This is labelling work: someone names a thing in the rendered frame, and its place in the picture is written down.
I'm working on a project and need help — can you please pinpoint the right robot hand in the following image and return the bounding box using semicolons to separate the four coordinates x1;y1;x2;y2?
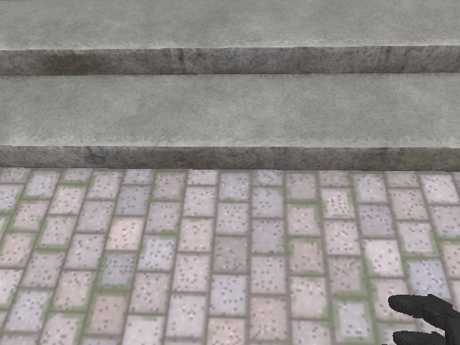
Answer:
382;294;460;345

